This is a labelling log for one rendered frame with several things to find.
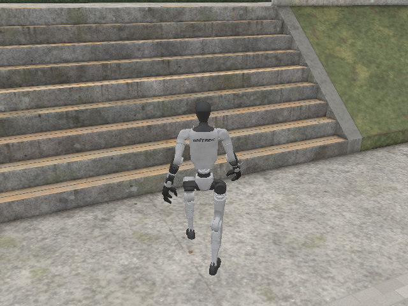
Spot robot torso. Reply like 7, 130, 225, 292
189, 126, 219, 191

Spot left robot hand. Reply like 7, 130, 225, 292
162, 186, 177, 204

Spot robot right upper arm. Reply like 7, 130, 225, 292
217, 128, 236, 162

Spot right robot hand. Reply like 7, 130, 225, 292
226, 170, 241, 181

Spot robot right forearm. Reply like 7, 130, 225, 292
229, 152, 240, 172

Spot robot right thigh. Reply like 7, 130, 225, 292
210, 178, 226, 232

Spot robot left forearm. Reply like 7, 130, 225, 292
164, 155, 179, 187

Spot robot left upper arm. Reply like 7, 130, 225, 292
173, 129, 190, 165

